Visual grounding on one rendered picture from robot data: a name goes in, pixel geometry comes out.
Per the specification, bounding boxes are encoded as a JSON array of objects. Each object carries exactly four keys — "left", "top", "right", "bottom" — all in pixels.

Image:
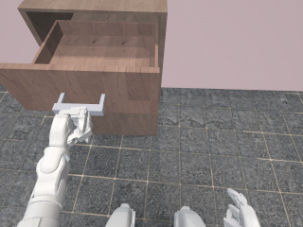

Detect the handle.
[{"left": 52, "top": 93, "right": 106, "bottom": 116}]

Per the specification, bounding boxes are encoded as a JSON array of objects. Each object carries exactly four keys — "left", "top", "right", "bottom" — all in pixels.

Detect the drawer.
[{"left": 0, "top": 20, "right": 160, "bottom": 114}]

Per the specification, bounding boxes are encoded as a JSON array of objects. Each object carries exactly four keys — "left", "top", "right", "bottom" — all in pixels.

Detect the robot left thigh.
[{"left": 105, "top": 206, "right": 136, "bottom": 227}]

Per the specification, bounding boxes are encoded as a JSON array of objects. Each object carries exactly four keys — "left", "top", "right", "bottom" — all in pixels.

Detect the robot left hand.
[{"left": 48, "top": 106, "right": 93, "bottom": 151}]

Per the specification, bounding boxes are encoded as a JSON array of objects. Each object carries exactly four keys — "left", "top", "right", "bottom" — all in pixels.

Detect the robot right thigh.
[{"left": 173, "top": 209, "right": 206, "bottom": 227}]

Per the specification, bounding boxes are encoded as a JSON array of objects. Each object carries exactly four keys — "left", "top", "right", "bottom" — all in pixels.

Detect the robot right hand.
[{"left": 223, "top": 188, "right": 260, "bottom": 227}]

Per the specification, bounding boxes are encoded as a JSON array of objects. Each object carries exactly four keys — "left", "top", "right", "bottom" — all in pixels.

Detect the robot thigh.
[
  {"left": 173, "top": 209, "right": 206, "bottom": 227},
  {"left": 105, "top": 206, "right": 136, "bottom": 227}
]

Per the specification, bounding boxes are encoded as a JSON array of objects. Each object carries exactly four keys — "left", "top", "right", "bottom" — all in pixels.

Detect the left robot forearm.
[{"left": 17, "top": 146, "right": 71, "bottom": 227}]

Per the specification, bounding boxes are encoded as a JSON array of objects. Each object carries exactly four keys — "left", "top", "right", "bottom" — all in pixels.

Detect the cabinet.
[{"left": 18, "top": 0, "right": 168, "bottom": 136}]

